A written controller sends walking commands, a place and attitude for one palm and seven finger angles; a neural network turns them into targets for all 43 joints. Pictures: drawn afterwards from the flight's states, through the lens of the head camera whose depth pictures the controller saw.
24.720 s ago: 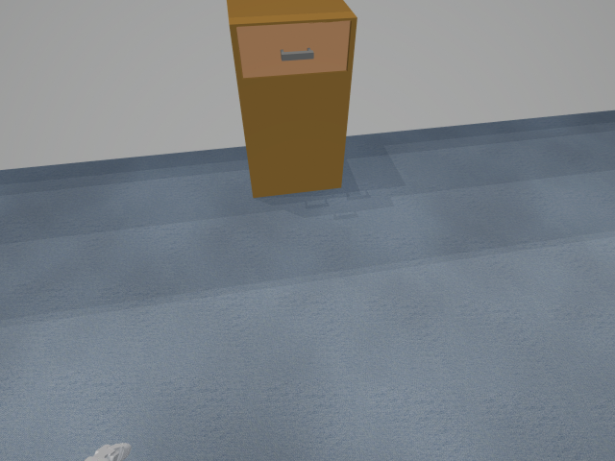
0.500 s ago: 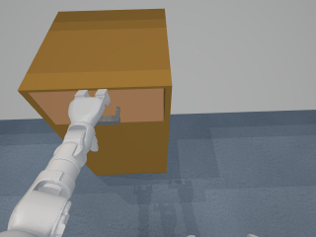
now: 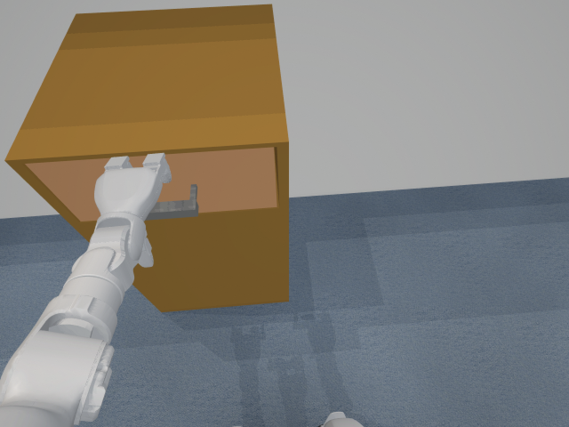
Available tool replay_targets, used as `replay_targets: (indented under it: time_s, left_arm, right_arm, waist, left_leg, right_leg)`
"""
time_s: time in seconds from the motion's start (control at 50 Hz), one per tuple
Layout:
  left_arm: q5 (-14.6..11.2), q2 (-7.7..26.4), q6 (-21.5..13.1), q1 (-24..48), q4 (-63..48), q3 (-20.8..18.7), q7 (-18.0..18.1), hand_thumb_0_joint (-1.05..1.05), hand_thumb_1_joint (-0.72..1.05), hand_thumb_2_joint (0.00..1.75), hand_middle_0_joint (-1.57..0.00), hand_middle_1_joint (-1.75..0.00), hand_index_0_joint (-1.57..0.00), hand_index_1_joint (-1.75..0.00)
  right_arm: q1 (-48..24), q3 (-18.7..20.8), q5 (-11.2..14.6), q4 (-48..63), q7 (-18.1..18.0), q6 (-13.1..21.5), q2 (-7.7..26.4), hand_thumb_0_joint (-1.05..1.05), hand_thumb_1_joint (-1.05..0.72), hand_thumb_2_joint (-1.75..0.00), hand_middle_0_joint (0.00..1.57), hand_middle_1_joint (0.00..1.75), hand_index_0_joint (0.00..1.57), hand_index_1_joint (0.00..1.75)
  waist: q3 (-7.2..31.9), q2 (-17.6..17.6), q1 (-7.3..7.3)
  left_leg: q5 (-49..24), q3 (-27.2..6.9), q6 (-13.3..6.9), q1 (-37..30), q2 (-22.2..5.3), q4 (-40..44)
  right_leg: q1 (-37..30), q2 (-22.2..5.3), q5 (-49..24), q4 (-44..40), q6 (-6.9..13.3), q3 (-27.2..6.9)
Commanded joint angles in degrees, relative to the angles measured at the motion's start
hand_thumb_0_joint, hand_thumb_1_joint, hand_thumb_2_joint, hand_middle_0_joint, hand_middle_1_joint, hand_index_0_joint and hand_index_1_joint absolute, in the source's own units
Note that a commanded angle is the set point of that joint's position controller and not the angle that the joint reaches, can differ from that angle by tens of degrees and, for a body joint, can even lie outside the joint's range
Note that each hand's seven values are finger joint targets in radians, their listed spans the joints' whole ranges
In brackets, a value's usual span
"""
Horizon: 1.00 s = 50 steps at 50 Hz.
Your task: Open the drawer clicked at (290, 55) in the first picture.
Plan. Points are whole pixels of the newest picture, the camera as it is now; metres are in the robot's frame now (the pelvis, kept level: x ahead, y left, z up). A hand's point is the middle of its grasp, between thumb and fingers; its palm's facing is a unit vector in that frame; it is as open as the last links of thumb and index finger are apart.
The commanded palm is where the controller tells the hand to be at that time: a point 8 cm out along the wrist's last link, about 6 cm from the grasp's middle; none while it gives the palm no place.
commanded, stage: re-aim the fingers above the handle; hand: left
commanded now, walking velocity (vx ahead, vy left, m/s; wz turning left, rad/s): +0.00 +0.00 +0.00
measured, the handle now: (165, 201) +0.49 +0.21 -0.04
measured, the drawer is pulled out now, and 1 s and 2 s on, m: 0.00 0.00 0.00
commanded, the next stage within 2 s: lower the fingers behind the handle in 1.34 s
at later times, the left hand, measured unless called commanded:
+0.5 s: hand (150, 209) +0.44 +0.21 +0.01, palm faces -0.05 -0.03 -1.00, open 13.8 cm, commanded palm +0.42 +0.21 +0.07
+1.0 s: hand (160, 206) +0.44 +0.20 +0.01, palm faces -0.03 -0.04 -1.00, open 13.8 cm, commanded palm +0.42 +0.20 +0.07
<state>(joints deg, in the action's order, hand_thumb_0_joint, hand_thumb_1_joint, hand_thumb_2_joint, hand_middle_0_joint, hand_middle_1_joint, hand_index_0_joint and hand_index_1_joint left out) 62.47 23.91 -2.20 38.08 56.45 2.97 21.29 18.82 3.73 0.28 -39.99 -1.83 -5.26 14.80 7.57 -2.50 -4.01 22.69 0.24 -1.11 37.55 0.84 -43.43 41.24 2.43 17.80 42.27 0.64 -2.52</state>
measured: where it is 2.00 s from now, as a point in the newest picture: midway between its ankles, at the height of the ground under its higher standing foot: outside the picture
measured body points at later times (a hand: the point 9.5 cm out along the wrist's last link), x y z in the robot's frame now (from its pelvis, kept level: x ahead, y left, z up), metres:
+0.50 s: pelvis +0.00 +0.01 +0.00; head +0.08 -0.01 +0.45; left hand +0.44 +0.21 +0.06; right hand +0.07 -0.25 -0.14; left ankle -0.03 +0.11 -0.71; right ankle +0.02 -0.11 -0.71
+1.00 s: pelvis +0.01 +0.01 +0.00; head +0.08 -0.01 +0.45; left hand +0.44 +0.19 +0.07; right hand +0.08 -0.26 -0.14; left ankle -0.03 +0.11 -0.71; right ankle +0.02 -0.11 -0.71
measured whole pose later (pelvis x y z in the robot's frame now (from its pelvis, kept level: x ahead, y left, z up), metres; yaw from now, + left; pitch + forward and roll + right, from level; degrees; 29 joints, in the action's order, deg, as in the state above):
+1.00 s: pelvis +0.01 +0.01 +0.00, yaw +0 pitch +16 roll +0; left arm 62.4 18.7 0.5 37.2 53.1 6.3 21.7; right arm 17.1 3.8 -0.1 -40.1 -0.8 -5.5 13.6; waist 8.5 -3.0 -2.9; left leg 23.6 -0.1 -1.4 35.9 1.2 -43.2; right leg 39.3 2.0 18.9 41.9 0.4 -2.2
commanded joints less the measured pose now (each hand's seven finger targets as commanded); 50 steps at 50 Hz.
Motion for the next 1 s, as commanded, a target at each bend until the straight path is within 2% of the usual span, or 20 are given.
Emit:
replay_targets:
  time_s: [0.0, 0.08, 0.12, 0.16, 0.2, 0.3, 0.36, 0.4, 0.44, 0.46, 0.52, 0.56, 0.62, 0.64, 0.68, 0.72, 0.76, 0.84, 0.86, 0.98]
  left_arm:
    - [0.17, 10.43, -2.57, 24.12, -12.83, -1.92, 3.30, 0.00, -0.50, 0.30, -0.30, -1.20, -0.30, -1.20]
    - [0.49, 12.92, -2.12, 26.16, -12.38, -3.94, 5.30, 0.00, -0.50, 0.30, -0.30, -1.20, -0.30, -1.20]
    - [0.99, 12.25, -0.96, 25.69, -11.88, -3.69, 6.29, 0.00, -0.50, 0.30, -0.30, -1.20, -0.30, -1.20]
    - [1.35, 10.67, 0.30, 28.14, -11.70, -2.36, 6.73, 0.00, -0.50, 0.30, -0.30, -1.20, -0.30, -1.20]
    - [1.03, 11.33, 1.78, 26.11, -10.39, -3.28, 6.70, 0.00, -0.50, 0.30, -0.30, -1.20, -0.30, -1.20]
    - [-0.28, 9.29, 3.85, 23.07, -8.59, -1.68, 4.03, 0.00, -0.50, 0.30, -0.30, -1.20, -0.30, -1.20]
    - [-0.52, 9.28, 3.25, 22.28, -9.73, -1.75, 2.79, 0.00, -0.50, 0.30, -0.30, -1.20, -0.30, -1.20]
    - [-0.28, 8.36, 2.67, 22.29, -9.70, -0.91, 2.36, 0.00, -0.50, 0.30, -0.30, -1.20, -0.30, -1.20]
    - [0.03, 8.90, 1.76, 20.88, -11.15, -1.39, 2.36, 0.00, -0.50, 0.30, -0.30, -1.20, -0.30, -1.20]
    - [0.24, 10.74, 1.01, 22.59, -12.49, -2.80, 2.55, 0.00, -0.50, 0.30, -0.30, -1.20, -0.30, -1.20]
    - [0.94, 9.63, -0.04, 23.13, -13.42, -2.15, 3.66, 0.00, -0.50, 0.30, -0.30, -1.20, -0.30, -1.20]
    - [1.21, 11.55, -0.31, 24.24, -14.18, -3.75, 4.49, 0.00, -0.50, 0.30, -0.30, -1.20, -0.30, -1.20]
    - [1.54, 9.36, 0.31, 25.91, -13.95, -2.00, 5.66, 0.00, -0.50, 0.30, -0.30, -1.20, -0.30, -1.20]
    - [1.56, 10.02, 0.75, 25.22, -13.78, -2.59, 5.77, 0.00, -0.50, 0.30, -0.30, -1.20, -0.30, -1.20]
    - [1.04, 8.92, 1.31, 25.63, -14.59, -1.92, 5.64, 0.00, -0.50, 0.30, -0.30, -1.20, -0.30, -1.20]
    - [0.23, 6.60, 2.43, 24.11, -13.12, -0.32, 4.94, 0.00, -0.50, 0.30, -0.30, -1.20, -0.30, -1.20]
    - [-0.07, 7.03, 3.13, 23.93, -11.93, -0.33, 3.96, 0.00, -0.50, 0.30, -0.30, -1.20, -0.30, -1.20]
    - [-0.12, 4.50, 3.43, 22.95, -13.15, 1.79, 2.97, 0.00, -0.50, 0.30, -0.30, -1.20, -0.30, -1.20]
    - [-0.12, 3.84, 3.21, 24.16, -13.83, 2.34, 2.58, 0.00, -0.50, 0.30, -0.30, -1.20, -0.30, -1.20]
    - [0.50, 7.08, 1.72, 21.06, -14.49, -1.07, 3.42, 0.00, -0.50, 0.30, -0.30, -1.20, -0.30, -1.20]
  right_arm:
    - [3.43, 3.10, -0.54, 4.25, -0.14, 2.44, 7.42, 0.00, -0.90, -0.90, 0.20, 0.30, 0.20, 0.30]
    - [3.37, 2.80, -0.67, 3.55, 0.24, 2.49, 7.55, 0.00, -0.90, -0.90, 0.20, 0.30, 0.20, 0.30]
    - [2.99, 2.77, -0.73, 3.57, 0.54, 2.37, 7.50, 0.00, -0.90, -0.90, 0.20, 0.30, 0.20, 0.30]
    - [2.73, 2.84, -0.82, 3.36, 0.81, 2.33, 7.45, 0.00, -0.90, -0.90, 0.20, 0.30, 0.20, 0.30]
    - [2.91, 2.87, -0.84, 3.40, 1.09, 2.11, 7.63, 0.00, -0.90, -0.90, 0.20, 0.30, 0.20, 0.30]
    - [2.77, 2.58, -0.42, 4.31, 0.98, 1.53, 7.54, 0.00, -0.90, -0.90, 0.20, 0.30, 0.20, 0.30]
    - [2.14, 2.39, -0.33, 5.00, 0.66, 1.39, 7.51, 0.00, -0.90, -0.90, 0.20, 0.30, 0.20, 0.30]
    - [2.18, 2.40, -0.31, 4.97, 0.41, 1.54, 7.51, 0.00, -0.90, -0.90, 0.20, 0.30, 0.20, 0.30]
    - [1.80, 2.35, -0.35, 5.54, 0.23, 1.64, 7.28, 0.00, -0.90, -0.90, 0.20, 0.30, 0.20, 0.30]
    - [1.70, 2.28, -0.42, 5.42, 0.06, 1.63, 7.33, 0.00, -0.90, -0.90, 0.20, 0.30, 0.20, 0.30]
    - [2.02, 2.48, -0.59, 5.21, 0.21, 2.08, 6.99, 0.00, -0.90, -0.90, 0.20, 0.30, 0.20, 0.30]
    - [1.96, 2.54, -0.75, 5.07, 0.21, 2.10, 6.99, 0.00, -0.90, -0.90, 0.20, 0.30, 0.20, 0.30]
    - [2.26, 2.83, -0.87, 4.41, 0.51, 2.42, 6.82, 0.00, -0.90, -0.90, 0.20, 0.30, 0.20, 0.30]
    - [2.47, 2.87, -0.79, 4.36, 0.62, 2.36, 6.86, 0.00, -0.90, -0.90, 0.20, 0.30, 0.20, 0.30]
    - [2.68, 3.14, -0.96, 4.26, 0.85, 2.27, 6.85, 0.00, -0.90, -0.90, 0.20, 0.30, 0.20, 0.30]
    - [2.81, 3.18, -0.82, 4.19, 0.91, 2.01, 6.92, 0.00, -0.90, -0.90, 0.20, 0.30, 0.20, 0.30]
    - [2.84, 3.11, -0.64, 4.05, 0.88, 1.77, 7.19, 0.00, -0.90, -0.90, 0.20, 0.30, 0.20, 0.30]
    - [2.48, 3.11, -0.48, 4.36, 0.91, 1.49, 7.03, 0.00, -0.90, -0.90, 0.20, 0.30, 0.20, 0.30]
    - [2.37, 3.15, -0.66, 4.32, 0.79, 1.45, 7.05, 0.00, -0.90, -0.90, 0.20, 0.30, 0.20, 0.30]
    - [1.56, 2.58, -0.77, 5.08, 0.63, 1.35, 6.53, 0.00, -0.90, -0.90, 0.20, 0.30, 0.20, 0.30]
  waist:
    - [22.00, 0.95, -1.12]
    - [21.88, 0.06, -0.79]
    - [22.50, -0.24, -0.44]
    - [22.44, -1.53, -1.22]
    - [23.53, -0.99, -0.38]
    - [23.23, 2.71, -0.05]
    - [22.11, 3.08, 0.22]
    - [19.47, 4.59, -0.45]
    - [20.38, 3.38, 0.30]
    - [20.63, 2.94, 0.30]
    - [20.16, 0.86, 0.15]
    - [21.96, 0.74, 0.30]
    - [22.44, -0.82, -0.61]
    - [23.43, -1.05, -0.01]
    - [25.82, -1.42, -0.25]
    - [25.29, 0.25, -0.53]
    - [23.82, 0.72, -0.84]
    - [22.87, 0.83, -0.51]
    - [22.98, 1.94, -1.09]
    - [22.00, 1.03, 0.90]
  left_leg:
    - [-18.01, 0.75, -1.13, -9.28, 0.82, 2.90]
    - [-17.67, 0.50, -0.89, -7.94, 0.99, 2.93]
    - [-18.61, 0.36, -0.74, -8.47, 0.97, 2.77]
    - [-19.76, 0.14, -0.48, -9.85, 0.66, 2.63]
    - [-20.44, 0.35, -0.45, -10.32, 0.62, 2.75]
    - [-21.78, 0.73, -0.66, -10.07, 0.53, 3.53]
    - [-21.99, 0.90, -0.86, -9.88, 0.60, 3.97]
    - [-20.11, 0.96, -1.11, -9.14, 0.52, 4.19]
    - [-20.00, 1.09, -1.09, -9.37, 0.72, 4.25]
    - [-20.54, 0.85, -1.02, -9.58, 0.66, 4.11]
    - [-21.16, 0.62, -0.79, -10.31, 0.54, 3.68]
    - [-21.98, 0.55, -0.73, -10.31, 0.68, 3.02]
    - [-22.59, 0.54, -0.53, -11.37, 0.54, 2.43]
    - [-23.36, 0.44, -0.39, -11.49, 0.61, 2.37]
    - [-26.38, 0.33, -0.31, -13.33, 0.43, 1.94]
    - [-27.07, 0.45, -0.32, -13.20, 0.33, 1.90]
    - [-27.51, 0.25, -0.29, -12.84, 0.27, 2.22]
    - [-27.65, 0.13, -0.34, -13.77, 0.12, 2.82]
    - [-28.70, -0.15, -0.38, -14.24, -0.03, 2.72]
    - [-26.48, 0.46, -0.49, -11.77, 0.49, 3.39]
  right_leg:
    - [-13.85, 0.35, -14.86, -3.51, 1.71, 1.71]
    - [-13.28, 0.29, -13.96, -2.84, 1.83, 2.06]
    - [-12.70, 0.47, -13.86, -2.36, 1.99, 2.50]
    - [-11.23, 0.61, -13.76, -2.15, 2.21, 2.99]
    - [-12.49, 0.71, -14.53, -2.15, 2.08, 2.93]
    - [-15.58, 0.54, -17.39, -2.81, 1.74, 2.81]
    - [-16.73, 0.32, -18.07, -3.43, 1.83, 2.54]
    - [-15.55, 0.24, -17.05, -3.99, 1.58, 2.44]
    - [-16.19, 0.18, -16.86, -3.93, 1.68, 2.22]
    - [-16.15, 0.14, -16.96, -3.66, 1.86, 2.14]
    - [-13.92, 0.31, -16.16, -3.16, 1.97, 2.51]
    - [-14.59, 0.42, -16.81, -2.48, 2.11, 2.33]
    - [-12.65, 0.51, -16.67, -2.25, 2.02, 2.71]
    - [-13.27, 0.57, -17.09, -1.89, 2.11, 2.71]
    - [-13.96, 0.62, -19.22, -1.73, 1.99, 2.81]
    - [-14.31, 0.71, -20.04, -2.02, 1.83, 2.99]
    - [-14.41, 0.69, -20.47, -2.36, 1.94, 3.01]
    - [-14.21, 0.65, -19.80, -2.85, 1.91, 3.19]
    - [-14.42, 0.59, -20.49, -2.96, 1.89, 3.05]
    - [-16.42, 0.42, -20.62, -2.61, 2.05, 2.72]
